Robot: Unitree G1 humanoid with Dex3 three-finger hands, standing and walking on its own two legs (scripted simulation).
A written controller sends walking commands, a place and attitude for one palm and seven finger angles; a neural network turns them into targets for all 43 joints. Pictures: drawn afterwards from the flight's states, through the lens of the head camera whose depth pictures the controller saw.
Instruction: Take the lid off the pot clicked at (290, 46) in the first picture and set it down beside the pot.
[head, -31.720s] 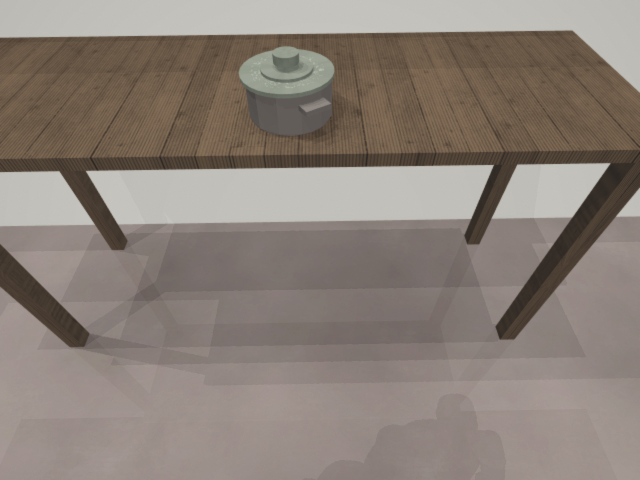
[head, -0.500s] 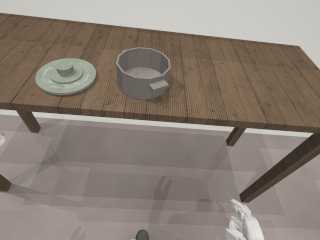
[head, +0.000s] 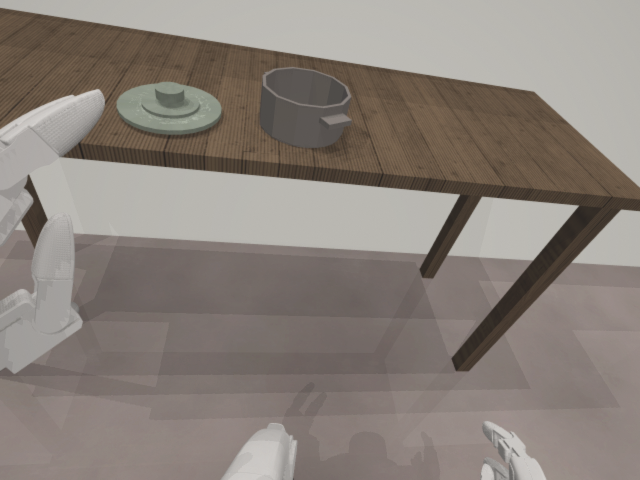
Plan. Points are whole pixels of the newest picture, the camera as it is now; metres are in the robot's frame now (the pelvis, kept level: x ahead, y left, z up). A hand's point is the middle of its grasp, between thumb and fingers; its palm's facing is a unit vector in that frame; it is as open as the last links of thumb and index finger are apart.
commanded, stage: stop stepping back and stand still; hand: left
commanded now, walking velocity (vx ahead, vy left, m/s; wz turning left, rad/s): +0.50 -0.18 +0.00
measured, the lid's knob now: (169, 92) +0.69 +0.32 +0.13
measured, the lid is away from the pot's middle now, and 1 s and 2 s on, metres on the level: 0.24 0.24 0.24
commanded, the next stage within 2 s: let the arm hang, fingers relaxed in 1.76 s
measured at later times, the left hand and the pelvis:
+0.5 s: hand out of the picture +0.03 +0.28 +0.33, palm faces +0.48 -0.69 -0.54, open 7.4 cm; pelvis -0.18 +0.07 +0.02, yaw -5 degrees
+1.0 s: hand out of the picture -0.13 +0.20 -0.13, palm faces -0.06 -0.99 -0.10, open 7.0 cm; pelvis -0.21 +0.03 +0.04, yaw +2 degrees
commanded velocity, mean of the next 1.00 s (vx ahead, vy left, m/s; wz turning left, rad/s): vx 0.17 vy -0.07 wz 0.00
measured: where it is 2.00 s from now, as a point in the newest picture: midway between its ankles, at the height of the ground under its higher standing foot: outside the picture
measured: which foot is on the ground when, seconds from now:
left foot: up 0.00-0.08, down 0.10-0.30, up 0.32-0.54, down 0.56-0.98, up 1.00-1.00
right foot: down 0.00-0.08, up 0.10-0.38, down 0.40-0.58, up 0.60-1.00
